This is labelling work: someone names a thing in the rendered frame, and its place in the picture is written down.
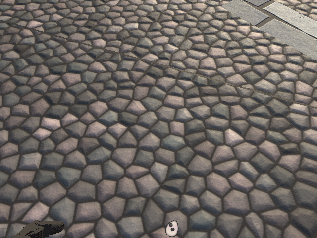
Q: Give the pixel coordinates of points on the robot left hand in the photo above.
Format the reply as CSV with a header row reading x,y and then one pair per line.
x,y
40,229

